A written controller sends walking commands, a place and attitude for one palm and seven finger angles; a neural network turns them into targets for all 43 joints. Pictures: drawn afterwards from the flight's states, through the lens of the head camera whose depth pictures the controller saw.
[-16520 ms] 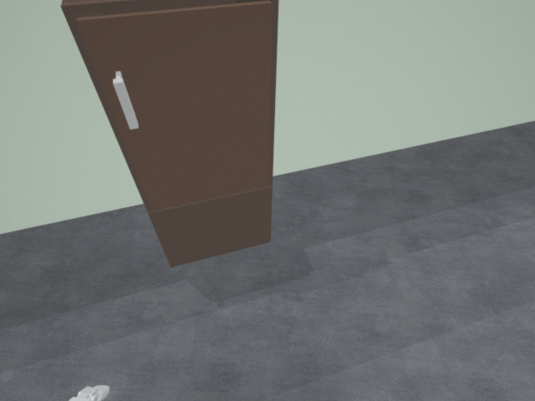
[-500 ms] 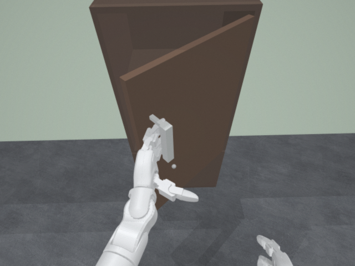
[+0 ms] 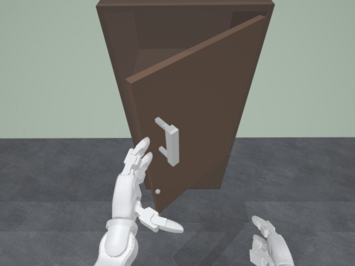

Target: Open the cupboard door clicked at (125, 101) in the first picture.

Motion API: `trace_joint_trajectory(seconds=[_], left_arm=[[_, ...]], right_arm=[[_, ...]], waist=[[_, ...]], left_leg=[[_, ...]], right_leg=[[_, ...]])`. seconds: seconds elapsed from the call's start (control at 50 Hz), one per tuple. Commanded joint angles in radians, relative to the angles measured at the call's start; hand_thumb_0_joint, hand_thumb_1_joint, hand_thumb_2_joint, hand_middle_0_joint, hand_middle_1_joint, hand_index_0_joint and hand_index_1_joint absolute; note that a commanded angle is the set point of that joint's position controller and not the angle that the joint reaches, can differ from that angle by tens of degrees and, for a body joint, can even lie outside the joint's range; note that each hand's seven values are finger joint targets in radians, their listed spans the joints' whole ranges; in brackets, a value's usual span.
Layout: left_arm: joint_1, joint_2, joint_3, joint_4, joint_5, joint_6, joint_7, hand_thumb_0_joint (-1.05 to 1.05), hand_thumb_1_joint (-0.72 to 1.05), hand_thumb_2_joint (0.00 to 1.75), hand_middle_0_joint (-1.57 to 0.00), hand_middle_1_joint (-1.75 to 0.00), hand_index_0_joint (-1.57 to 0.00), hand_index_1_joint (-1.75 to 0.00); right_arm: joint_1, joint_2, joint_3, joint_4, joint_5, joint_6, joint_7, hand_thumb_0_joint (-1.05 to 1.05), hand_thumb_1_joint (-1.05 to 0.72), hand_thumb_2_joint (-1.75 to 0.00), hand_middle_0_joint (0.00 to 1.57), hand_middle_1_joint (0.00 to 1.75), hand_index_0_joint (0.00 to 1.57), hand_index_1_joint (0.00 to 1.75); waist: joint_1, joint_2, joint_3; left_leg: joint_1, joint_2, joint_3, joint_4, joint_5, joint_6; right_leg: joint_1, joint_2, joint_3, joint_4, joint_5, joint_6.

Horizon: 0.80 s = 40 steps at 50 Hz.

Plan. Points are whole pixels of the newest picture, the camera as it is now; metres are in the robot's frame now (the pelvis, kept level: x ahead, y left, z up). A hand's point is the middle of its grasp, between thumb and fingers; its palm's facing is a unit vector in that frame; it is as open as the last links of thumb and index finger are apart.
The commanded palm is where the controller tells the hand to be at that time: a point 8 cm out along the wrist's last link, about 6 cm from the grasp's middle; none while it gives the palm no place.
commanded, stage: slide the hand sideways off the handle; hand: left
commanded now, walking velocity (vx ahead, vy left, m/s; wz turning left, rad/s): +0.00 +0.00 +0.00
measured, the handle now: (166, 142) +0.37 +0.05 +0.09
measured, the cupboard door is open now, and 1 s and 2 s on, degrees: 43 43 43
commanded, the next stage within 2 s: draw the hand back to the body in 0.28 s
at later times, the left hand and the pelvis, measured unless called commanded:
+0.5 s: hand (143, 208) +0.21 +0.08 +0.09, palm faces +0.01 -1.00 -0.03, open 16.3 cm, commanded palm +0.18 +0.15 +0.09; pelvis +0.00 -0.02 -0.01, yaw +1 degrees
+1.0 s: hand (78, 205) +0.20 +0.18 +0.13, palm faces +0.15 -0.96 -0.21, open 15.6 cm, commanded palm +0.16 +0.23 +0.15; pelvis +0.00 +0.01 +0.02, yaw +1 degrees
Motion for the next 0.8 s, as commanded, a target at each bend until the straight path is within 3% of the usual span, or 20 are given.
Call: trace_joint_trajectory(seconds=[0.0, 0.22, 0.26, 0.32, 0.38, 0.46, 0.5, 0.54, 0.6, 0.7, 0.76, 0.78], left_arm=[[-0.076, 0.002, 0.02, -0.297, -0.002, -0.075, -0.024, 0.0, -0.5, 0.3, -0.15, -0.3, -0.15, -0.3], [0.112, 0.085, 0.112, -0.376, -0.073, -0.101, -0.131, 0.0, -0.5, 0.3, -0.15, -0.3, -0.15, -0.3], [0.068, 0.063, 0.071, -0.392, -0.069, -0.11, -0.143, 0.0, -0.5, 0.3, -0.15, -0.3, -0.15, -0.3], [0.064, 0.056, 0.067, -0.397, -0.08, -0.127, -0.151, 0.0, -0.5, 0.3, -0.15, -0.3, -0.15, -0.3], [0.095, 0.119, 0.136, -0.402, -0.083, -0.133, -0.148, 0.0, -0.5, 0.3, -0.15, -0.3, -0.15, -0.3], [0.11, 0.195, 0.234, -0.438, -0.097, -0.11, -0.144, 0.0, -0.5, 0.3, -0.15, -0.3, -0.15, -0.3], [0.146, 0.201, 0.265, -0.432, -0.122, -0.094, -0.155, 0.0, -0.5, 0.3, -0.15, -0.3, -0.15, -0.3], [0.116, 0.183, 0.257, -0.444, -0.149, -0.074, -0.177, 0.0, -0.5, 0.3, -0.15, -0.3, -0.15, -0.3], [0.117, 0.204, 0.283, -0.428, -0.181, -0.043, -0.217, 0.0, -0.5, 0.3, -0.15, -0.3, -0.15, -0.3], [0.119, 0.232, 0.304, -0.458, -0.208, -0.006, -0.277, 0.0, -0.5, 0.3, -0.15, -0.3, -0.15, -0.3], [0.135, 0.283, 0.375, -0.459, -0.225, 0.007, -0.284, 0.0, -0.5, 0.3, -0.15, -0.3, -0.15, -0.3], [0.115, 0.276, 0.372, -0.478, -0.227, 0.005, -0.287, 0.0, -0.47, 0.32, -0.15, -0.3, -0.15, -0.3]], right_arm=[[-0.071, -0.096, -0.041, -0.165, 0.002, -0.06, -0.005, 0.0, -0.9, -0.9, 0.2, 0.3, 0.2, 0.3], [-0.061, -0.104, -0.039, -0.172, 0.009, -0.097, -0.027, 0.0, -0.9, -0.9, 0.2, 0.3, 0.2, 0.3], [-0.058, -0.107, -0.041, -0.169, 0.01, -0.112, -0.029, 0.0, -0.9, -0.9, 0.2, 0.3, 0.2, 0.3], [-0.051, -0.109, -0.042, -0.166, 0.009, -0.136, -0.031, 0.0, -0.9, -0.9, 0.2, 0.3, 0.2, 0.3], [-0.049, -0.112, -0.048, -0.164, 0.009, -0.145, -0.036, 0.0, -0.9, -0.9, 0.2, 0.3, 0.2, 0.3], [-0.057, -0.107, -0.043, -0.166, 0.015, -0.143, -0.047, 0.0, -0.9, -0.9, 0.2, 0.3, 0.2, 0.3], [-0.063, -0.1, -0.037, -0.164, 0.021, -0.144, -0.053, 0.0, -0.9, -0.9, 0.2, 0.3, 0.2, 0.3], [-0.077, -0.104, -0.031, -0.162, 0.027, -0.15, -0.06, 0.0, -0.9, -0.9, 0.2, 0.3, 0.2, 0.3], [-0.077, -0.115, -0.029, -0.15, 0.034, -0.163, -0.071, 0.0, -0.9, -0.9, 0.2, 0.3, 0.2, 0.3], [-0.08, -0.128, -0.025, -0.145, 0.042, -0.19, -0.08, 0.0, -0.9, -0.9, 0.2, 0.3, 0.2, 0.3], [-0.086, -0.133, -0.026, -0.141, 0.042, -0.202, -0.088, 0.0, -0.9, -0.9, 0.2, 0.3, 0.2, 0.3], [-0.089, -0.131, -0.022, -0.14, 0.043, -0.206, -0.089, 0.0, -0.9, -0.9, 0.2, 0.3, 0.2, 0.3]], waist=[[-0.012, -0.063, -0.166], [-0.008, -0.071, -0.163], [-0.03, -0.059, -0.142], [-0.034, -0.058, -0.137], [-0.014, -0.077, -0.178], [0.012, -0.087, -0.202], [0.017, -0.092, -0.168], [0.005, -0.08, -0.133], [-0.001, -0.094, -0.087], [0.002, -0.048, -0.07], [0.018, -0.076, -0.06], [0.016, -0.063, -0.069]], left_leg=[[0.121, -0.027, -0.015, -0.086, 0.229, 0.024], [0.07, -0.039, -0.014, -0.057, 0.224, 0.026], [0.071, -0.038, -0.02, -0.046, 0.213, 0.029], [0.054, -0.041, -0.027, -0.031, 0.181, 0.028], [0.043, -0.042, -0.024, -0.025, 0.177, 0.026], [0.042, -0.046, -0.013, -0.041, 0.182, 0.027], [0.034, -0.047, -0.009, -0.049, 0.164, 0.025], [0.045, -0.047, -0.007, -0.057, 0.148, 0.025], [0.052, -0.046, -0.013, -0.065, 0.131, 0.025], [0.096, -0.045, -0.018, -0.094, 0.14, 0.03], [0.106, -0.043, -0.023, -0.108, 0.144, 0.03], [0.118, -0.045, -0.025, -0.118, 0.156, 0.03]], right_leg=[[0.036, 0.023, 0.008, -0.109, 0.349, 0.0], [0.055, 0.015, 0.03, -0.103, 0.411, 0.017], [0.02, 0.017, 0.029, -0.1, 0.377, 0.017], [-0.008, 0.012, 0.035, -0.1, 0.341, 0.021], [0.02, 0.006, 0.053, -0.103, 0.332, 0.023], [0.089, -0.001, 0.078, -0.129, 0.347, 0.028], [0.102, -0.008, 0.093, -0.155, 0.35, 0.037], [0.091, -0.01, 0.101, -0.186, 0.324, 0.043], [0.085, -0.015, 0.114, -0.227, 0.281, 0.049], [0.081, -0.008, 0.096, -0.246, 0.255, 0.042], [0.088, 0.002, 0.082, -0.255, 0.223, 0.036], [0.096, 0.002, 0.073, -0.25, 0.238, 0.033]])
